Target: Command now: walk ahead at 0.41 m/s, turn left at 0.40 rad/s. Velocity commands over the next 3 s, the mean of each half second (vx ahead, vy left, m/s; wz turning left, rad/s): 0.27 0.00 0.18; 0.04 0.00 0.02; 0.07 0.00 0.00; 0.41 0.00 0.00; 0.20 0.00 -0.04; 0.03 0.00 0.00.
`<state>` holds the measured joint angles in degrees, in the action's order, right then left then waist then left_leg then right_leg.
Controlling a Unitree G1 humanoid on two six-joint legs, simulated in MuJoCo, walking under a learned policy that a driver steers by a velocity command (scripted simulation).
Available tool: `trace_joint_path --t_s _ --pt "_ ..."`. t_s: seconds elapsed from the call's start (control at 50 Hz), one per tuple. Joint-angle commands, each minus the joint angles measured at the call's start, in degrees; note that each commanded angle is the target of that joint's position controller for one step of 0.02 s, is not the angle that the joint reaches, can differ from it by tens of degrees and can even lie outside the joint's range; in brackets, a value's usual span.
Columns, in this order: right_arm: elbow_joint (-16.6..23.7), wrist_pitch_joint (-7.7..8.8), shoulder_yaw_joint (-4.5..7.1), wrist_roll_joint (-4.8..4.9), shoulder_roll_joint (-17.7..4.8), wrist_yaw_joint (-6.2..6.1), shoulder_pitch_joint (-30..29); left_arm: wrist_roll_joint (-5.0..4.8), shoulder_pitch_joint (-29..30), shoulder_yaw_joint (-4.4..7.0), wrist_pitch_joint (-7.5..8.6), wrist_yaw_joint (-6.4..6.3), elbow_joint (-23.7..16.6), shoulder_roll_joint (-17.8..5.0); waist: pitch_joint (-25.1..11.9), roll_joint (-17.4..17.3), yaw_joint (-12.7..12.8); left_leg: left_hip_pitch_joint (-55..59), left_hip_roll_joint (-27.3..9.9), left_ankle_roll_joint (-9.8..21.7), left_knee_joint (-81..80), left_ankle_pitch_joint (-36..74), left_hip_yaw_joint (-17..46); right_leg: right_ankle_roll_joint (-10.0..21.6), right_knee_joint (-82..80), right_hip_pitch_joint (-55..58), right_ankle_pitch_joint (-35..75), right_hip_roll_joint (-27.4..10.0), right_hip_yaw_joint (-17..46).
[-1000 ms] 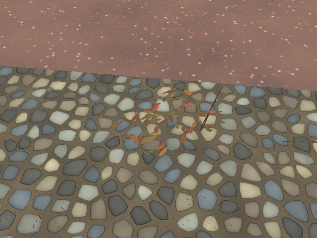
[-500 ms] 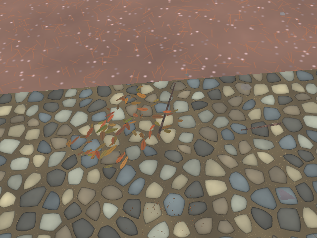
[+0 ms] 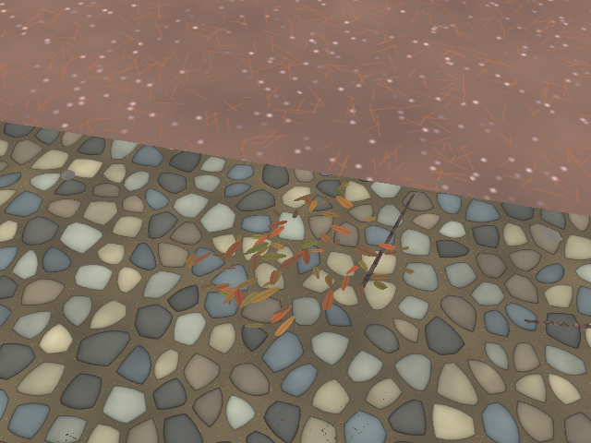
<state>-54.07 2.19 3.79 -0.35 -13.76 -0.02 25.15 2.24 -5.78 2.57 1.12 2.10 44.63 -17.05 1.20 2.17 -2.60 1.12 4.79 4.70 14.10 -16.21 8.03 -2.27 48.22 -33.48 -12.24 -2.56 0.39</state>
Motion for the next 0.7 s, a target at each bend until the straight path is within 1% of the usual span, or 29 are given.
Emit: trace_joint_path --t_s 0.02,0.06,0.08,0.1,0.12,0.14,0.16,0.18,0.2,0.22,0.24,0.26,0.28,0.3,0.32,0.36,0.4,0.44,0.48,0.52,0.54,0.56,0.58,0.6,0.62,0.64,0.66,0.68,0.7 --pt "1.98 0.78 1.91 -0.23 -8.95 -0.29 2.73 -0.29 10.95 -0.46 1.03 0.52 -6.91 -1.95 4.37 -8.33 -2.45 -1.42 -11.94 7.96 -2.82 21.18 8.37 -0.15 -7.38 -4.01 4.16 1.54 -3.19" --pt "1.76 1.10 1.83 -0.34 -9.38 -0.40 3.01 -0.50 11.46 -0.53 1.25 0.54 -7.59 -2.25 4.46 -9.00 -2.59 -2.15 -13.09 6.83 -2.38 24.67 8.46 1.48 -11.64 0.60 5.45 1.94 -3.65" --pt "1.90 1.32 1.83 -0.36 -9.85 -0.45 2.15 -0.60 10.06 -0.36 1.38 0.34 -7.45 -2.79 4.26 -9.17 -1.70 -2.63 -13.90 6.00 -1.90 26.83 8.58 2.62 -13.21 3.92 5.67 2.14 -3.63" --pt "2.19 1.54 1.87 -0.40 -10.48 -0.50 0.75 -0.67 7.17 0.00 1.53 0.00 -6.77 -3.65 3.63 -9.30 -0.06 -3.07 -14.41 4.93 -0.35 30.62 8.40 3.73 -14.67 8.31 4.95 2.71 -3.55" --pt "2.39 1.76 1.99 -0.49 -11.36 -0.52 -0.47 -0.76 2.79 0.62 1.70 -0.56 -5.51 -4.88 1.90 -9.29 2.09 -2.96 -14.23 3.94 3.81 38.73 7.66 4.78 -15.75 13.83 2.87 4.19 -3.93" --pt "2.21 1.79 1.95 -0.40 -11.43 -0.44 -1.15 -0.65 -4.56 1.27 2.14 -1.38 -3.03 -5.81 -1.24 -7.35 5.50 -2.52 -11.85 2.59 13.50 46.90 5.19 6.02 -19.61 21.54 3.82 5.71 -4.43" --pt "2.25 1.93 1.66 -0.05 -10.40 -0.35 -0.87 0.14 -12.06 1.88 2.98 -2.17 -1.23 -7.46 -6.23 -5.56 8.62 -7.28 -8.81 1.22 25.34 42.44 2.90 7.46 -21.09 32.56 5.83 2.02 -1.36" --pt "4.29 1.97 0.33 1.58 -5.04 -0.23 2.54 1.46 -18.98 2.90 3.50 -2.85 -1.04 -12.83 -15.03 4.69 8.98 -19.90 -2.82 -1.26 43.63 20.10 -0.79 11.48 -23.01 46.78 3.77 -13.94 19.17" --pt "3.39 1.60 0.52 1.62 -4.89 -0.63 7.38 0.72 -19.23 3.54 2.83 -2.21 0.42 -15.09 -17.53 13.26 6.36 -27.09 4.13 -1.82 55.65 -15.18 -1.52 17.30 -29.97 46.69 18.29 -23.37 38.66" --pt "2.46 0.91 0.95 -0.17 -7.11 -1.06 4.90 -1.06 -14.01 2.55 2.56 -1.83 -0.07 -10.29 -10.32 4.40 3.64 -28.14 0.13 -0.99 60.05 -11.84 0.92 17.21 -29.70 38.52 18.93 -21.03 33.92" --pt "2.70 0.80 0.78 -0.65 -6.69 -0.73 0.85 -1.62 -9.42 1.35 2.80 -1.66 -0.68 -5.51 -4.47 -0.07 2.97 -28.00 -1.76 -1.01 58.33 -8.56 -0.18 16.38 -29.57 31.66 23.98 -18.15 24.10" --pt "3.20 0.67 0.52 -0.63 -5.63 -0.49 -1.39 -1.35 -7.43 0.49 3.03 -1.66 -0.62 -2.97 -2.79 -0.05 2.25 -27.47 -3.56 -1.05 55.22 -6.86 -0.99 14.78 -30.37 28.75 29.62 -15.08 17.37" --pt "3.39 0.17 0.53 -1.12 -5.63 -0.16 -2.48 -1.46 -7.71 -0.06 3.35 -1.84 0.15 -1.71 -1.89 1.98 2.00 -26.49 -4.39 -1.50 52.83 -6.23 -1.73 14.00 -31.10 26.80 35.99 -13.04 12.81" --pt "2.99 -0.45 0.42 -1.35 -5.21 0.18 -1.94 -1.40 -8.07 -0.31 3.68 -1.83 0.99 -1.46 -2.40 3.34 1.34 -24.49 -4.24 -2.01 51.38 -5.70 -2.45 13.65 -31.48 25.26 40.88 -11.66 9.45" --pt "2.73 -0.90 0.32 -1.33 -4.66 0.37 -1.74 -1.35 -9.18 -0.38 4.16 -1.75 1.79 -1.72 -3.33 3.53 1.04 -23.18 -3.57 -2.41 50.12 -4.99 -2.92 13.84 -31.40 24.82 45.61 -11.19 7.71" --pt "2.46 -1.52 -0.07 -1.17 -3.61 0.53 -2.15 -1.30 -9.54 -0.41 4.62 -1.86 2.83 -2.53 -4.37 3.16 -0.01 -22.72 -3.28 -3.26 46.05 -3.49 -3.86 14.65 -31.72 24.43 48.45 -10.81 4.88" --pt "2.68 -2.00 -0.74 -1.30 -2.55 0.47 -4.79 -1.11 -8.92 -0.81 4.31 -2.09 3.51 -2.34 -4.03 3.51 -0.20 -22.10 -4.12 -3.91 38.01 -1.49 -5.46 14.33 -31.91 23.42 46.65 -9.71 2.40" --pt "2.98 -2.38 -1.56 -1.24 -1.59 0.32 -8.30 -1.16 -9.35 -1.05 3.75 -2.20 4.38 -2.37 -3.98 5.02 0.82 -18.97 -4.66 -4.25 30.41 1.64 -7.60 13.57 -31.77 22.01 43.72 -8.49 0.70" --pt "2.89 -2.61 -1.90 -0.98 -1.88 -0.03 -10.41 -1.21 -11.21 -1.04 3.10 -2.25 5.59 -2.78 -4.59 5.29 2.05 -16.54 -4.53 -4.39 26.13 3.74 -8.67 13.36 -31.14 22.18 39.39 -8.58 1.37" --pt "2.59 -2.53 -2.08 -0.89 -2.20 -0.40 -11.68 -1.32 -11.73 -1.10 2.37 -2.41 6.40 -2.86 -3.81 4.45 2.46 -14.46 -4.57 -4.01 21.92 3.95 -8.92 13.18 -30.54 21.53 31.08 -9.18 3.16" --pt "2.24 -2.37 -2.21 -1.00 -2.06 -0.59 -11.75 -1.51 -11.16 -1.18 1.96 -2.58 6.57 -2.76 -2.98 3.62 2.01 -12.48 -4.62 -3.56 18.11 4.80 -9.11 12.64 -29.88 20.49 25.12 -9.12 3.93" --pt "1.80 -2.08 -2.38 -1.27 -1.98 -0.84 -11.54 -1.74 -10.59 -1.34 1.60 -2.82 6.74 -2.42 -2.05 2.15 1.21 -9.15 -4.95 -3.00 12.04 7.93 -8.70 11.19 -28.76 18.72 17.85 -8.34 4.33" --pt "1.49 -1.64 -2.25 -1.60 -3.53 -1.23 -11.45 -1.40 -11.74 -1.54 1.44 -2.99 7.14 -1.81 -1.48 -0.59 1.21 -5.49 -7.47 -2.55 7.40 12.33 -5.08 9.01 -27.73 16.70 11.16 -7.14 4.82" --pt "1.14 -0.98 -1.86 -1.81 -6.52 -1.73 -9.93 -1.07 -13.39 -1.84 1.45 -3.00 6.88 -0.64 -2.47 -4.61 2.35 -1.58 -14.26 -1.63 6.31 22.67 1.75 6.90 -24.95 14.81 4.49 -4.51 3.33" --pt "0.65 -1.04 -1.80 -0.65 -8.01 -1.88 -12.51 -2.00 -20.76 -2.54 0.91 -3.03 8.85 3.09 -2.72 -10.20 6.81 -4.98 -18.56 2.87 6.79 26.94 5.52 5.77 -26.86 17.27 -5.78 -0.08 0.43" --pt "0.44 -1.10 -2.35 0.08 -4.87 -1.53 -13.94 -1.56 -19.74 -2.52 0.07 -3.54 10.74 1.94 -1.46 -8.20 5.22 -10.64 -17.07 3.03 6.18 20.86 4.78 5.00 -28.85 23.11 -5.11 -0.01 0.11" --pt "0.35 -1.05 -2.62 0.08 -3.66 -1.29 -15.06 -1.40 -17.30 -1.99 -0.30 -3.69 10.75 0.39 1.28 -7.29 4.63 -12.83 -13.70 1.32 5.75 16.85 2.60 4.72 -29.08 23.46 -2.70 0.06 0.97" --pt "-0.15 -1.06 -2.74 -0.06 -3.31 -1.32 -15.01 -1.37 -15.80 -1.74 -0.43 -3.65 10.88 -0.26 0.98 -7.10 4.04 -12.76 -12.00 0.22 5.56 15.86 1.19 4.66 -29.17 24.74 -0.10 -0.62 1.35" --pt "-1.00 -0.98 -2.78 -0.02 -3.28 -1.62 -14.10 -1.41 -15.03 -1.56 -0.52 -3.53 11.02 -0.65 1.02 -7.41 3.79 -11.91 -10.97 -0.34 5.52 17.07 0.22 4.82 -29.14 24.89 2.02 -1.34 1.74"
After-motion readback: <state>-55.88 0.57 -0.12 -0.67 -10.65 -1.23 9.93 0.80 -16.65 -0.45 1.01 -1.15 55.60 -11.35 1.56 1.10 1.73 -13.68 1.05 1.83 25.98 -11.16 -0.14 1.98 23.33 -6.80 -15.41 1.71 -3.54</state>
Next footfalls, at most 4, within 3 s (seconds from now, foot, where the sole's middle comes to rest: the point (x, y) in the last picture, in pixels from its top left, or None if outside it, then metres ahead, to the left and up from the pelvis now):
0.16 right None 0.25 -0.13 -0.78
0.58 left None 0.30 0.07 -0.78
1.98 left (249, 380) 0.63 0.08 -0.78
2.44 right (317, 333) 0.75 -0.09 -0.78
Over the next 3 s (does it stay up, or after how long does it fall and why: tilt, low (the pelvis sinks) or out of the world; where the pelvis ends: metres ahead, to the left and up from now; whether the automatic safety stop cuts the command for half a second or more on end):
stays up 0.67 -0.01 0.00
